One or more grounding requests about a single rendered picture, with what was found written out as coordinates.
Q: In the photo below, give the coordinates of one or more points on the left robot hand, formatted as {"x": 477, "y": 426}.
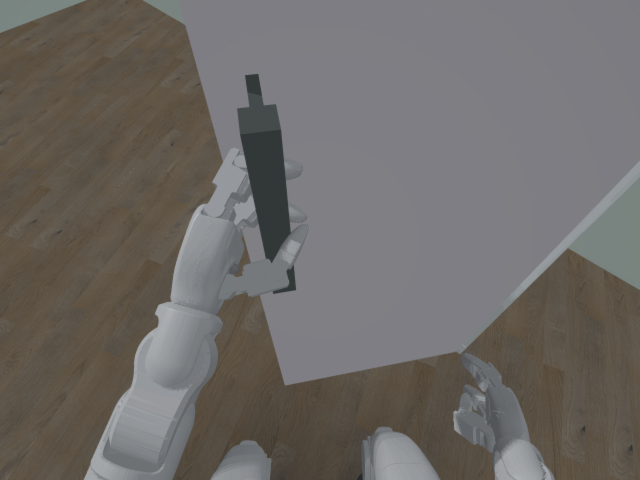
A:
{"x": 212, "y": 243}

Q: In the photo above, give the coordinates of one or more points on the right robot hand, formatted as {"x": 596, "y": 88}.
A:
{"x": 499, "y": 415}

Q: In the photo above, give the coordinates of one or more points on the robot left thigh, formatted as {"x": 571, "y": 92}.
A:
{"x": 244, "y": 462}

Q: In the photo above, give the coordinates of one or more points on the handle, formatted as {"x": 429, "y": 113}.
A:
{"x": 261, "y": 139}

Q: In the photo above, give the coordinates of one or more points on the right robot forearm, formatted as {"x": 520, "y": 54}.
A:
{"x": 517, "y": 459}

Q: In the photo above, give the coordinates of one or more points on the fridge door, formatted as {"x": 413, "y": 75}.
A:
{"x": 448, "y": 147}

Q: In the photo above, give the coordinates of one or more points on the robot thigh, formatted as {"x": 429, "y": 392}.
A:
{"x": 244, "y": 462}
{"x": 389, "y": 455}

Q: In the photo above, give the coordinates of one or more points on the robot right thigh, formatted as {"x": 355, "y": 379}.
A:
{"x": 389, "y": 455}

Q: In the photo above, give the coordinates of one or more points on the left robot forearm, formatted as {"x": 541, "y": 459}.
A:
{"x": 149, "y": 428}

